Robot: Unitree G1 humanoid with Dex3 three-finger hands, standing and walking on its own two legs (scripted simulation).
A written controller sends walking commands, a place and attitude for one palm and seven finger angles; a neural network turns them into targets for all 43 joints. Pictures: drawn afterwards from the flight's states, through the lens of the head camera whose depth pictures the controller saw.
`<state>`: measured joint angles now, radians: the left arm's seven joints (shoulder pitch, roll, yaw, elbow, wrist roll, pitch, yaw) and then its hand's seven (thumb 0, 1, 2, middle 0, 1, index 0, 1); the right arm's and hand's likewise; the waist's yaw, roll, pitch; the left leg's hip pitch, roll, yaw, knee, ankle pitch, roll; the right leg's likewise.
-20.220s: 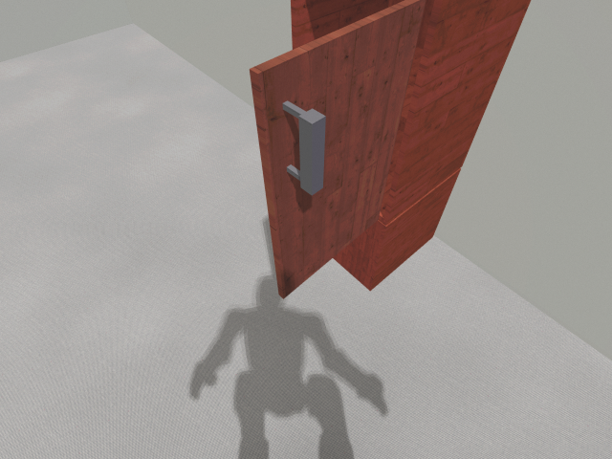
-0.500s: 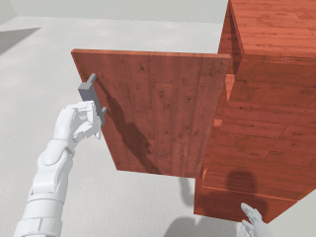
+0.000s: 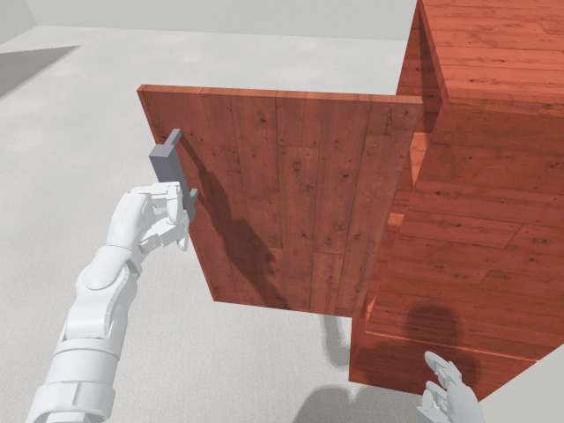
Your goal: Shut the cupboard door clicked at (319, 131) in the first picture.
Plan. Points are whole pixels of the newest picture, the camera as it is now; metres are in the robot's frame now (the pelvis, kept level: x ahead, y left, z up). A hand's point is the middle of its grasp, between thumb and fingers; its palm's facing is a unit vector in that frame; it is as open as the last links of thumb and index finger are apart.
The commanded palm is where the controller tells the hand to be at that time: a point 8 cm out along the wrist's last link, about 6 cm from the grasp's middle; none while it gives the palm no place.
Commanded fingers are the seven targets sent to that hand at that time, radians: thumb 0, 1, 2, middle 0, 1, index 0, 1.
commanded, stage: push the door shut along its arc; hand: left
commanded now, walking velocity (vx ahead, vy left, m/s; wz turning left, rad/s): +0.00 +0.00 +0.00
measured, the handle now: (180, 177) +0.44 +0.19 +0.13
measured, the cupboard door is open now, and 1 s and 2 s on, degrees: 93 76 58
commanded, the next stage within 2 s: pull the fist back off the door in 1.72 s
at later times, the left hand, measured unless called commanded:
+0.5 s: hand (192, 189) +0.40 +0.16 +0.14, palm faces -0.19 -0.98 -0.04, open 3.1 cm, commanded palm +0.40 +0.20 +0.13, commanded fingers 0.00 0.90 0.90 -1.30 -1.50 -1.30 -1.50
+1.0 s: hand (236, 164) +0.47 +0.10 +0.13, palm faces -0.36 -0.93 -0.01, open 3.1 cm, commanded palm +0.47 +0.16 +0.13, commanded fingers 0.00 0.90 0.90 -1.30 -1.50 -1.30 -1.50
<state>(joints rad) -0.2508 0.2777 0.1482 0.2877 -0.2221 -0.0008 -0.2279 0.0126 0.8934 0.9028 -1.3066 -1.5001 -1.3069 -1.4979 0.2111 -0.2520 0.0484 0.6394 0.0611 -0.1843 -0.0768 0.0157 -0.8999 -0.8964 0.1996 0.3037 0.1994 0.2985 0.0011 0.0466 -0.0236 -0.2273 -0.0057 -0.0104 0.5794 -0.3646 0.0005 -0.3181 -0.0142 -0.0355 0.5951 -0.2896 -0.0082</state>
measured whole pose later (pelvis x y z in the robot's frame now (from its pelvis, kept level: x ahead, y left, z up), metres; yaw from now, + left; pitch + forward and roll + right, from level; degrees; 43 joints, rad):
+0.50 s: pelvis -0.01 +0.00 +0.00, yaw +0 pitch +4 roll +0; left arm -0.62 0.37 0.19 0.74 -0.23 -0.10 -0.37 0.01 0.89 0.90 -1.32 -1.50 -1.32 -1.50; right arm 0.29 -0.28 0.04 0.67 0.05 -0.12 -0.08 0.01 -0.90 -0.90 0.20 0.30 0.20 0.30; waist -0.05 0.02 -0.03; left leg -0.32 -0.01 -0.01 0.62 -0.36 0.00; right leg -0.41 -0.02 -0.04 0.63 -0.29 -0.01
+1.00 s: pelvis -0.01 +0.00 -0.01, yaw -1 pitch +10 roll +0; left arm -0.92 0.41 0.23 1.09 -0.17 -0.17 -0.46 0.01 0.90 0.90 -1.30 -1.50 -1.30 -1.50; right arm 0.36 -0.29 0.03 0.69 0.02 -0.10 -0.06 0.01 -0.90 -0.90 0.20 0.30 0.20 0.30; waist -0.14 0.02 -0.05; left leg -0.46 0.00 0.02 0.69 -0.39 0.01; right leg -0.56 -0.01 -0.01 0.69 -0.30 -0.01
